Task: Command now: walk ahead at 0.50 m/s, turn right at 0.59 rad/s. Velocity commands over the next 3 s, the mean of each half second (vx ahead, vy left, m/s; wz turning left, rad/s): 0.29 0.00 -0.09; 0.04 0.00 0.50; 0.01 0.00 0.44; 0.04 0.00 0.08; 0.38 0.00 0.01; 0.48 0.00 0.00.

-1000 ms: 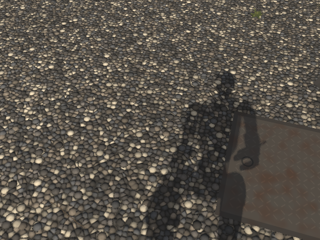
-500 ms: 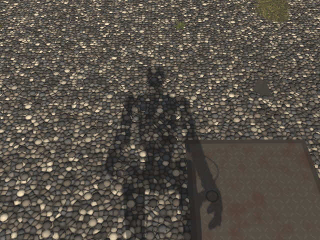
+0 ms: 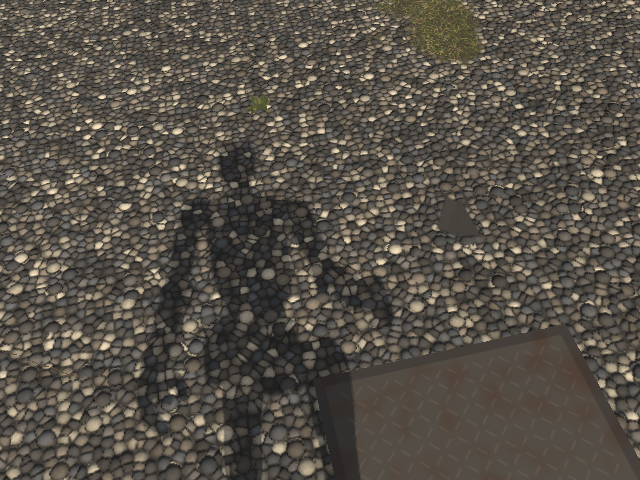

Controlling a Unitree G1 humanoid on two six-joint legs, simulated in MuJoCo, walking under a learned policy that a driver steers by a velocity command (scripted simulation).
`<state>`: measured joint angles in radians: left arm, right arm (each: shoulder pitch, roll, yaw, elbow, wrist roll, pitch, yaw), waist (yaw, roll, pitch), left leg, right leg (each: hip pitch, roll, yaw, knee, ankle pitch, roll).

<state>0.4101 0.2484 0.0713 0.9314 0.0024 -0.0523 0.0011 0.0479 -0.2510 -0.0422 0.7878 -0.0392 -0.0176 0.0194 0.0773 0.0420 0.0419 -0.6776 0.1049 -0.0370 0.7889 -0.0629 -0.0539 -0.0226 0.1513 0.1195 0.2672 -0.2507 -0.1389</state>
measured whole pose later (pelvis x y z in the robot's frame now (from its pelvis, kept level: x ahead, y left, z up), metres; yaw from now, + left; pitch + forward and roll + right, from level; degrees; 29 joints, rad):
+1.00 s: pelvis +0.20 +0.02 +0.00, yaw +18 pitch +0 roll +1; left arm 0.21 0.26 0.03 0.77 0.03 0.01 0.03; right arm 0.18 -0.30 -0.07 0.77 0.00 0.10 0.04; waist 0.01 0.02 0.06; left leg -0.35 -0.01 0.01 0.83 -0.46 -0.03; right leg -0.23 -0.05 -0.14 0.45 -0.22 -0.03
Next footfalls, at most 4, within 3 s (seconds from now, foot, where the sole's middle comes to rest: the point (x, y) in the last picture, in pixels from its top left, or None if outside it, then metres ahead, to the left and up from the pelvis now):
0.16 left None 0.29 0.12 -0.78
0.64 right None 0.28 -0.07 -0.78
1.10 left None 0.17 0.13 -0.78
1.60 right None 0.27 -0.03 -0.78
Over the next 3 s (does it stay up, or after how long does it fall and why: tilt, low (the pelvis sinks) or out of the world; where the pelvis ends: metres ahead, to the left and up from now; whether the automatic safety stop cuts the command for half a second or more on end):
stays up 0.59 0.29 0.00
